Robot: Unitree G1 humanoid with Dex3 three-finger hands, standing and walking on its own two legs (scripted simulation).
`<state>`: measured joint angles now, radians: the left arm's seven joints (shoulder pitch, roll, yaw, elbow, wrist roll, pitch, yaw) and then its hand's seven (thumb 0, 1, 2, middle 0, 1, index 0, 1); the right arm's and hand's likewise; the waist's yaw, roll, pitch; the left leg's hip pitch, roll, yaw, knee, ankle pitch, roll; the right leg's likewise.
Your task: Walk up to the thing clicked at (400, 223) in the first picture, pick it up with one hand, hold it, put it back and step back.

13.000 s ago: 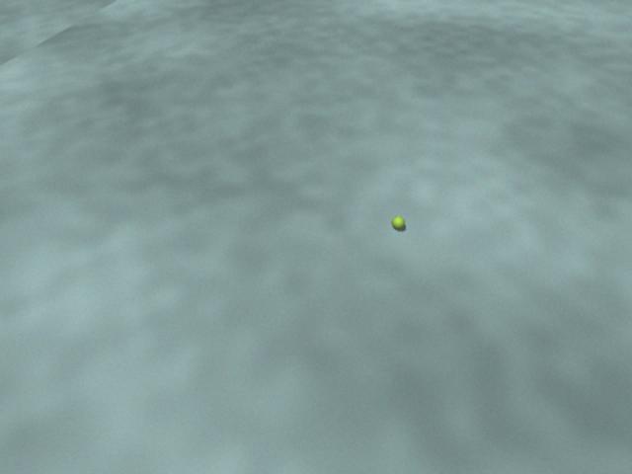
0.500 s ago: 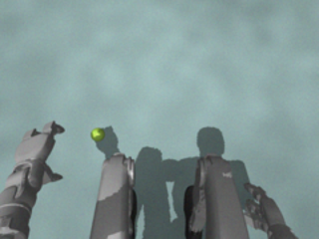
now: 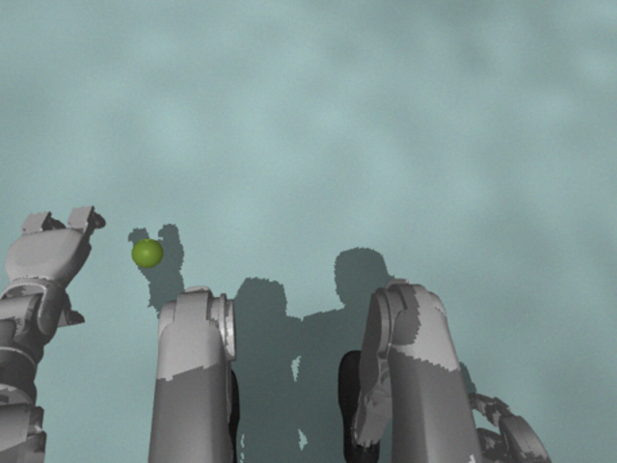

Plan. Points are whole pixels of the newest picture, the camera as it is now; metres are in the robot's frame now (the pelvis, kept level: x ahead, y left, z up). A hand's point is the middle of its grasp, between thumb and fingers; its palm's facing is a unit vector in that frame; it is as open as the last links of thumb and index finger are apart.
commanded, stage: rise first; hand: left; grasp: from above
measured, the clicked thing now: (147, 253) +0.43 +0.28 -0.34
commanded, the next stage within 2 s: approach in 1.06 s
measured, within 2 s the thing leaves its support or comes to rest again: neither
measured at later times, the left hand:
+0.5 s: hand (88, 272) +0.36 +0.32 -0.20, palm faces -0.45 -0.08 -0.89, open 14.2 cm
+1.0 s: hand (98, 269) +0.37 +0.32 -0.22, palm faces -0.46 -0.08 -0.88, open 14.0 cm
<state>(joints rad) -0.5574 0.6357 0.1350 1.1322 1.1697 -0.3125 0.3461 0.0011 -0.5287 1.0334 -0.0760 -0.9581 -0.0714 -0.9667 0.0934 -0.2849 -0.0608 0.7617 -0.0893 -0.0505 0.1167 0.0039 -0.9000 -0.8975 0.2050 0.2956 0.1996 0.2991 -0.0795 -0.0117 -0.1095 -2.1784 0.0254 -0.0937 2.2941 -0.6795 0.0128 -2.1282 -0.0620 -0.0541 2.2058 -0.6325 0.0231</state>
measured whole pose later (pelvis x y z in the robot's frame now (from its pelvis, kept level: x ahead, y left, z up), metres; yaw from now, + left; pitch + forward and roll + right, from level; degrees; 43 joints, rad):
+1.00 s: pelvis +0.01 +0.00 -0.04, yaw +0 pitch +33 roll -6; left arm -0.67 0.65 0.17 1.32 1.31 -0.33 0.51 0.00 -0.51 1.00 -0.11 -0.97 -0.11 -0.97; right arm 0.06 -0.27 -0.06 0.81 -0.17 -0.07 0.17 0.00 -0.91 -0.90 0.20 0.30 0.20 0.30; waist -0.13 -0.03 -0.08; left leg -2.29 0.01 -0.10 2.43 -0.72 0.00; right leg -2.25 -0.07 -0.04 2.35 -0.68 0.03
